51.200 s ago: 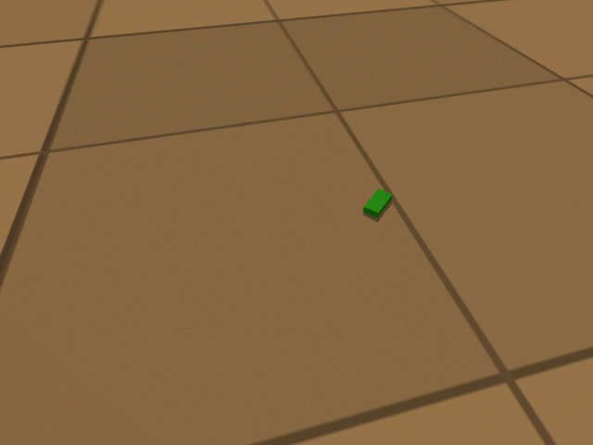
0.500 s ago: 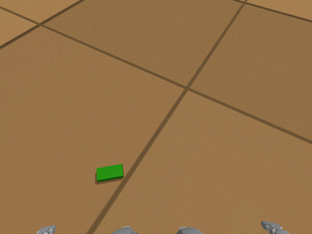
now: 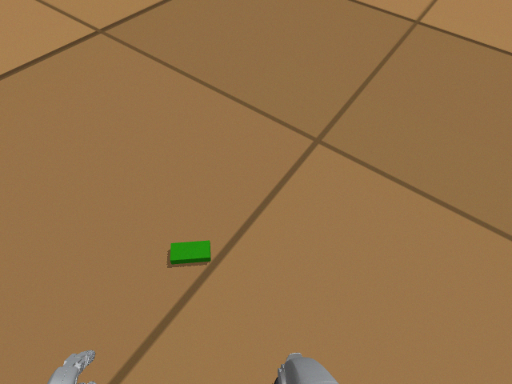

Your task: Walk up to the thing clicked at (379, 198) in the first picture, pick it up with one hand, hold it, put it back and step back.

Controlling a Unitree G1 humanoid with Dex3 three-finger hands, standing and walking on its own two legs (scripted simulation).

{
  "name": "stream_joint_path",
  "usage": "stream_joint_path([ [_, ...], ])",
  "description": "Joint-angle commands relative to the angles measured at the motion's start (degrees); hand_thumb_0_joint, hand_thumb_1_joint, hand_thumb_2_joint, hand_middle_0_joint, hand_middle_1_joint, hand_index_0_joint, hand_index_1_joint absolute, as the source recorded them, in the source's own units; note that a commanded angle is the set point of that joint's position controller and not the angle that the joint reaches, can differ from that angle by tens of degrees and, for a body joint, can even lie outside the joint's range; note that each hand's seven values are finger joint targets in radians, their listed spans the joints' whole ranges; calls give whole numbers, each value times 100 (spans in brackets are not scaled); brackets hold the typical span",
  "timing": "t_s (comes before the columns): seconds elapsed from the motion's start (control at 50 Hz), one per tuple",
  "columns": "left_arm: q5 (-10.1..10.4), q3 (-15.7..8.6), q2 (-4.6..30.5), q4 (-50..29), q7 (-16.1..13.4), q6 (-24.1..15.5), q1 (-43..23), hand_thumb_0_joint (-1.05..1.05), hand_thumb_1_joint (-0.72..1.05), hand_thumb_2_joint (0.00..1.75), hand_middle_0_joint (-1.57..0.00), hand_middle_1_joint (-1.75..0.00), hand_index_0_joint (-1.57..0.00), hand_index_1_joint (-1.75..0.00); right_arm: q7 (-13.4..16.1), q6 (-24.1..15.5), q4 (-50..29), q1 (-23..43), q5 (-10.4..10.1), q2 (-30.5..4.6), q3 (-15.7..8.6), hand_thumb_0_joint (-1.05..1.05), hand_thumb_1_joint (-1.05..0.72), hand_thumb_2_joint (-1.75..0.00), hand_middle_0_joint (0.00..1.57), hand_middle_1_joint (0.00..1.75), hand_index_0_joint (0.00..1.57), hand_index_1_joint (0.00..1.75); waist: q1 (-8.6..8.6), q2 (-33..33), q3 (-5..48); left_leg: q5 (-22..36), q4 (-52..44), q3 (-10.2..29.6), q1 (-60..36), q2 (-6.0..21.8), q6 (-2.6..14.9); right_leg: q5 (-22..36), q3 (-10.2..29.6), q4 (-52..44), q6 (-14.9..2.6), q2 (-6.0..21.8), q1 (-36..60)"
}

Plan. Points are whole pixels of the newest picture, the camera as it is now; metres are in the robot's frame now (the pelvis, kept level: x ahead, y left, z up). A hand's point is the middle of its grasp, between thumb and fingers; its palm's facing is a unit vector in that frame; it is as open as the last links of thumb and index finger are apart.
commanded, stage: step back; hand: left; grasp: from above
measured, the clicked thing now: (190, 252) +0.67 +0.23 -0.74
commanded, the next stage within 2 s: none
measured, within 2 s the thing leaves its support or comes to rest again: neither
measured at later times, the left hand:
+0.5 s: hand out of the picture -0.08 +0.22 -0.13, palm faces -0.06 -0.91 -0.42, open 7.4 cm
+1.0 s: hand out of the picture -0.23 +0.21 -0.15, palm faces +0.04 -0.94 -0.34, open 7.4 cm
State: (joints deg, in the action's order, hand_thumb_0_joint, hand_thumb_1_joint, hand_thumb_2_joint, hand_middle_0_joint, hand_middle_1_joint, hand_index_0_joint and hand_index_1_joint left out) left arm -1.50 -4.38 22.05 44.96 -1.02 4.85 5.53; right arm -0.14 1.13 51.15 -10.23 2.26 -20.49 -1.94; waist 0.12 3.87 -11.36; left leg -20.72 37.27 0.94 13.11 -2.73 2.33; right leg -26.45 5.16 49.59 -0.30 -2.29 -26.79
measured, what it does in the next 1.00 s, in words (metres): walks backwards: right foot, then left foot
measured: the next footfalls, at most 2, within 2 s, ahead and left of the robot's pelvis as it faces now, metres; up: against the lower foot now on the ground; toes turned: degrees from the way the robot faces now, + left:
right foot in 0.36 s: -0.12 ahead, -0.15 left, +0.00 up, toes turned -2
left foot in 0.76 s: -0.26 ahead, +0.07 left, +0.00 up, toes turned +1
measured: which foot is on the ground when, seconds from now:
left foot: down 0.00-0.40, up 0.42-0.74, down 0.76-1.00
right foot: up 0.00-0.34, down 0.36-0.78, up 0.80-1.00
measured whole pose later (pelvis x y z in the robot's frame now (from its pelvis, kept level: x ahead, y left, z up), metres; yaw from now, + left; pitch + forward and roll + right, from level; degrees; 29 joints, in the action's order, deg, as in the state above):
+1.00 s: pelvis -0.34 -0.05 +0.01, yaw +1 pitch -2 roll -1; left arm -1.1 -4.4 22.0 46.8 -0.3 4.5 8.5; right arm 0.8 1.0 49.2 -10.7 2.6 -21.0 -2.1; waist 0.7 2.1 -8.0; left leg -14.8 34.9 1.0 18.4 1.3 0.9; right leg -28.4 7.3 63.6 0.4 -4.1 -22.9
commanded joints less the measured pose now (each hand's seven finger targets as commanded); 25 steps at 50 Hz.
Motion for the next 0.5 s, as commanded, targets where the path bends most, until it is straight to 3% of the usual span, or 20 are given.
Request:
stream_joint_path([
  [0.0, 82, -372, 1070, -328, -63, -145, 132, 0, 90, 90, -20, -30, -20, -30, 200, -178, -631, 634, 60, -1623, -438, 0, -90, -90, 20, 30, 20, 30, 146, -1056, 859, 2998, -1655, 1426, 376, 1699, 856, -241, 889, 2401, -75, -524, -81],
  [0.02, 119, -363, 1059, -249, -49, -140, 432, 0, 90, 90, -20, -30, -20, -30, 211, -179, -664, 707, 34, -1525, -416, 0, -90, -90, 20, 30, 20, 30, 301, -1079, 839, 3009, -1568, 1097, 199, 1479, 658, -18, 860, 2499, -96, -589, -269],
  [0.04, 96, -383, 1076, -219, -35, -131, 549, 0, 90, 90, -20, -30, -20, -30, 212, -187, -658, 600, -7, -1449, -426, 0, -90, -90, 20, 30, 20, 30, 281, -1039, 888, 2844, -1549, 1079, 5, 1415, 651, 91, 802, 2542, -72, -608, -312],
  [0.1, 35, -382, 990, -243, -44, -190, 566, 0, 90, 90, -20, -30, -20, -30, 229, -171, -615, 129, -84, -1310, -430, 0, -90, -90, 20, 30, 20, 30, 29, -1087, 1175, 3417, -1182, 1062, -1075, 1425, 793, 115, 656, 2074, 201, -513, -572],
  [0.14, 14, -348, 990, -274, -55, -215, 529, 0, 90, 90, -20, -30, -20, -30, 244, -156, -652, -23, -112, -1384, -481, 0, -90, -90, 20, 30, 20, 30, -135, -1213, 1329, 3489, -1116, 1139, -1446, 1694, 1085, -139, 546, 1581, 307, -355, -521],
  [0.2, 18, -317, 970, -304, -26, -243, 363, 0, 90, 90, -20, -30, -20, -30, 236, -124, -686, -141, -65, -1518, -535, 0, -90, -90, 20, 30, 20, 30, -318, -1320, 1426, 3328, -1043, 1143, -1370, 1768, 1194, -385, 273, 590, 332, -132, -105],
  [0.26, 23, -319, 970, -125, 25, -250, 743, 0, 90, 90, -20, -30, -20, -30, 200, -64, -813, 218, -43, -1676, -559, 0, -90, -90, 20, 30, 20, 30, -123, -1618, 1533, 2661, -1062, 1135, -743, 1810, 1031, -203, -128, -533, 175, 124, 708],
  [0.3, 7, -355, 970, 124, 72, -262, 1268, 0, 90, 90, -20, -30, -20, -30, 192, -8, -910, 535, -77, -1733, -568, 0, -90, -90, 20, 30, 20, 30, 148, -1611, 1708, 2244, -857, 1089, -218, 1781, 829, 510, -261, -1661, 5, 199, 1437],
  [0.32, -21, -381, 983, 271, 84, -275, 1541, 0, 90, 90, -20, -30, -20, -30, 176, 32, -929, 629, -101, -1718, -551, 0, -90, -90, 20, 30, 20, 30, 273, -1449, 1760, 1865, -676, 950, 171, 1630, 654, 1030, -411, -2266, -94, 167, 1909],
  [0.34, -75, -431, 1107, 285, 90, -296, 1484, 0, 90, 90, -20, -30, -20, -30, 164, 70, -911, 592, -139, -1551, -495, 0, -90, -90, 20, 30, 20, 30, 254, -1046, 1612, 1131, -408, 859, 699, 1262, 359, 1132, -53, -2456, -201, 243, 2085],
  [0.36, -160, -527, 1495, 156, 100, -319, 1403, 0, 90, 90, -20, -30, -20, -30, 165, 71, -995, 544, -179, -1271, -430, 0, -90, -90, 20, 30, 20, 30, 265, 184, 1392, -132, 558, 627, 1671, 397, -3, 809, 1578, -2849, -515, 1202, 2039],
  [0.38, -121, -631, 2025, -132, 123, -282, 751, 0, 90, 90, -20, -30, -20, -30, 270, 75, -1004, 568, -182, -1148, -428, 0, -90, -90, 20, 30, 20, 30, 305, 1193, 1035, -1380, 1883, 330, 1668, -339, -296, 477, 2349, -3386, -1320, 2208, 697],
  [0.4, -156, -637, 2190, -371, 87, -298, 267, 0, 90, 90, -20, -30, -20, -30, 316, 90, -920, 531, -153, -1415, -532, 0, -90, -90, 20, 30, 20, 30, 308, 1458, 664, -1474, 2901, 700, 1267, -72, -315, 94, 3021, -3755, -1736, 2718, -450],
  [0.42, -141, -561, 1931, -452, 73, -315, -16, 0, 90, 90, -20, -30, -20, -30, 282, 77, -767, 297, -172, -1557, -539, 0, -90, -90, 20, 30, 20, 30, 127, 1150, 474, -1118, 3112, 887, 1002, -69, -273, -32, 2572, -3718, -1521, 2443, -749],
  [0.44, -109, -454, 1580, -511, 66, -328, -130, 0, 90, 90, -20, -30, -20, -30, 247, 65, -645, 248, -210, -1548, -503, 0, -90, -90, 20, 30, 20, 30, 41, 585, 397, -674, 3190, 912, 1051, -312, -268, 447, 1654, -3409, -1198, 1809, -481],
  [0.46, -116, -417, 1342, -497, 29, -337, -409, 0, 90, 90, -20, -30, -20, -30, 226, 66, -510, 22, -223, -1403, -452, 0, -90, -90, 20, 30, 20, 30, -160, 493, 423, -396, 3282, 868, 1260, -437, -272, 1109, 930, -3116, -936, 1415, -89],
  [0.48, -112, -459, 1231, -519, 13, -316, -495, 0, 90, 90, -20, -30, -20, -30, 232, 45, -451, -225, -210, -1281, -413, 0, -90, -90, 20, 30, 20, 30, -211, 460, 550, -280, 3324, 833, 1382, -502, -329, 1310, 550, -2931, -781, 1206, 277],
])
